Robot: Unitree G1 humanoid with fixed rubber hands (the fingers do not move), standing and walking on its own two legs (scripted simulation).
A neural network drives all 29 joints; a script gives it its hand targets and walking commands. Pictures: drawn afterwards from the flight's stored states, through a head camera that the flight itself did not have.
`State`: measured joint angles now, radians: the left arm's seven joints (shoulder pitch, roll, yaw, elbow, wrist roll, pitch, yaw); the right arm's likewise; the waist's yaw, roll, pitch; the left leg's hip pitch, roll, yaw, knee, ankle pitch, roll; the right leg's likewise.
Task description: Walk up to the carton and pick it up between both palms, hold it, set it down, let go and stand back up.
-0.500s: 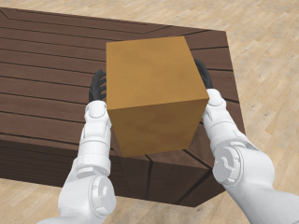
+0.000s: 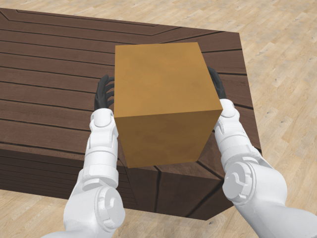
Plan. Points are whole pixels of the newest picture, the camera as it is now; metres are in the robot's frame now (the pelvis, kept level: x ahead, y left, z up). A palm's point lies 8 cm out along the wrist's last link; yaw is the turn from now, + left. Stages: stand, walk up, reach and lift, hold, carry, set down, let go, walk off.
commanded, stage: set down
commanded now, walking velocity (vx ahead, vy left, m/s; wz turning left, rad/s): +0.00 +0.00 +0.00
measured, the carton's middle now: (160, 109) +0.43 +0.03 +0.06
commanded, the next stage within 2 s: none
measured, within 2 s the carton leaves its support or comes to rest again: neither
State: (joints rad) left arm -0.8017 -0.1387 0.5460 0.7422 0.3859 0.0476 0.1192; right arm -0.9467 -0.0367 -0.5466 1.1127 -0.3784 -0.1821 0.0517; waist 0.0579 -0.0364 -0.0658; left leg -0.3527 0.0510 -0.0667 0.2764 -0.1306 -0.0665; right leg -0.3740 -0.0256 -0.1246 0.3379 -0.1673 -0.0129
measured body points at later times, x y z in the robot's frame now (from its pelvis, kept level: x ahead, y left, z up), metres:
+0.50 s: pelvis +0.00 +0.00 +0.00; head +0.07 +0.01 +0.44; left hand +0.42 +0.18 +0.07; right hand +0.47 -0.12 +0.09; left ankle -0.01 +0.17 -0.75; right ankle -0.01 -0.10 -0.75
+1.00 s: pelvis -0.02 +0.00 -0.01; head +0.06 +0.02 +0.44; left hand +0.41 +0.17 +0.06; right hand +0.47 -0.14 +0.10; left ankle -0.01 +0.17 -0.75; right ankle -0.01 -0.10 -0.75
